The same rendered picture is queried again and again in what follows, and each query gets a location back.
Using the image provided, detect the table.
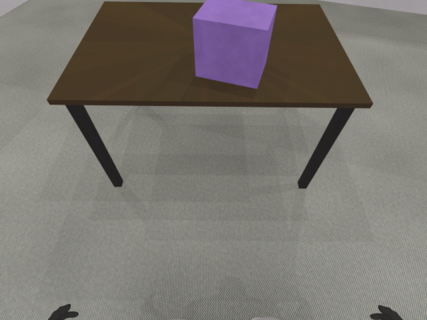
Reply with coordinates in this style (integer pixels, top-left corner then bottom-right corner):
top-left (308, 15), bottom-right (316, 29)
top-left (47, 1), bottom-right (373, 189)

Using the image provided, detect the robot left hand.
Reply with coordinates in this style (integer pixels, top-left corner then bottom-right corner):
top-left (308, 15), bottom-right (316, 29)
top-left (48, 304), bottom-right (79, 320)

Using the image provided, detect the robot right hand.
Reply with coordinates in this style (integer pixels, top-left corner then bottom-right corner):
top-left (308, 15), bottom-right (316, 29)
top-left (370, 305), bottom-right (403, 320)

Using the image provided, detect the carton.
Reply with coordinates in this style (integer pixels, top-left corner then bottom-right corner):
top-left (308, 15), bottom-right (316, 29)
top-left (193, 0), bottom-right (277, 89)

